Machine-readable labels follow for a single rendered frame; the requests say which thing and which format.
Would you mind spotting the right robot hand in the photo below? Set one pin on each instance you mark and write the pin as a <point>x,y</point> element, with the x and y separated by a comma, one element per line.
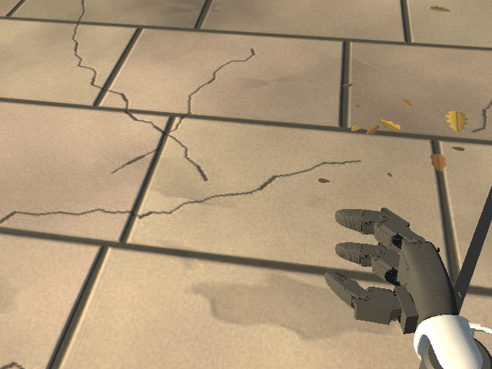
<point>422,285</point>

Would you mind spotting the robot right forearm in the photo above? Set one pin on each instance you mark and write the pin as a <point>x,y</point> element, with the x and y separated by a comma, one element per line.
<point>445,342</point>

